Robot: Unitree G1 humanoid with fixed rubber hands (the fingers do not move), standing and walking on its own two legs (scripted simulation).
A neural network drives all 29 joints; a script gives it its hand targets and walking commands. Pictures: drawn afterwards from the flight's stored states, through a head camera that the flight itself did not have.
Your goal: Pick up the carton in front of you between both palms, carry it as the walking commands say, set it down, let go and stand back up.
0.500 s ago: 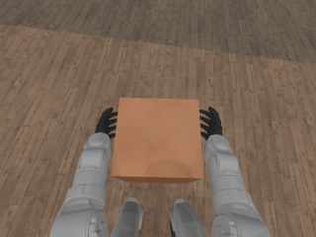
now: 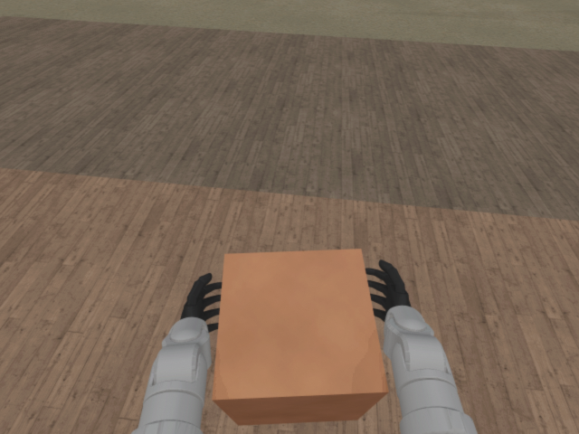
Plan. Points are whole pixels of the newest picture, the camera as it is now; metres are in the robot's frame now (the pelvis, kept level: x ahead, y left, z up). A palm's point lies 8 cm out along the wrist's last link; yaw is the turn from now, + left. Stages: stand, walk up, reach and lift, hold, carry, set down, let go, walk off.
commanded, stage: reach and lift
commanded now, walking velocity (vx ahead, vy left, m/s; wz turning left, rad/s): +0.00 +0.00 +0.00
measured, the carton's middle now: (295, 342) +0.30 +0.00 -0.08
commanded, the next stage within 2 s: hold in 1.12 s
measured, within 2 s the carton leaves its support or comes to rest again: neither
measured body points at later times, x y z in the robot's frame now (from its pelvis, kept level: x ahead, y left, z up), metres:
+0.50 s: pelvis -0.02 +0.00 +0.01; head -0.04 +0.00 +0.46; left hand +0.29 +0.15 +0.03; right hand +0.30 -0.15 +0.04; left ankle +0.02 +0.13 -0.73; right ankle +0.00 -0.13 -0.73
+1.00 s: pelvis +0.00 +0.00 +0.02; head -0.04 +0.00 +0.47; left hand +0.30 +0.15 +0.04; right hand +0.31 -0.15 +0.05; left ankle +0.02 +0.13 -0.73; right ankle +0.00 -0.13 -0.73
